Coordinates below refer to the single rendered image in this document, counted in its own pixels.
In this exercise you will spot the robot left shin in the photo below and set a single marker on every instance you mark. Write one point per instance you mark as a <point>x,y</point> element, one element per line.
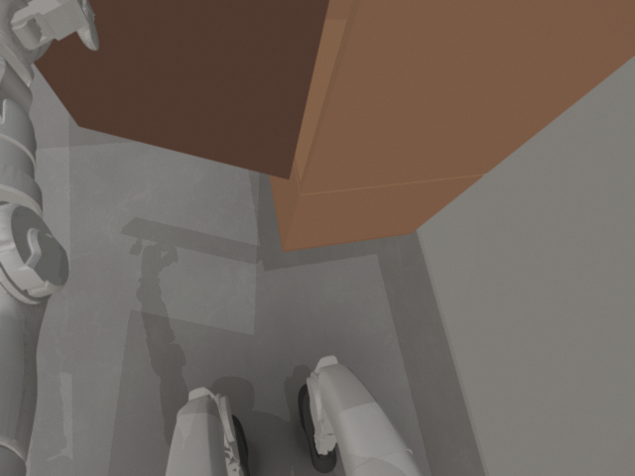
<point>231,454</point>

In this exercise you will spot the right robot foot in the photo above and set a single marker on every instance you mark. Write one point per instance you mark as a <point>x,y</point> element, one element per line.
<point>326,461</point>

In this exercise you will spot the robot left hand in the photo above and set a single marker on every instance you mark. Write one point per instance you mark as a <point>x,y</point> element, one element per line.
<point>55,19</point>

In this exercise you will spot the robot left upper arm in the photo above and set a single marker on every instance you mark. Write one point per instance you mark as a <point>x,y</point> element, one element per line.
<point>33,266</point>

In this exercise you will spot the cupboard door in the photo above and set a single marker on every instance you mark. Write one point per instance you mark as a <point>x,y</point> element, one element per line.
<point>223,80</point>

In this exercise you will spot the left robot forearm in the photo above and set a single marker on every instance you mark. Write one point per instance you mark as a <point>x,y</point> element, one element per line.
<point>18,144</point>

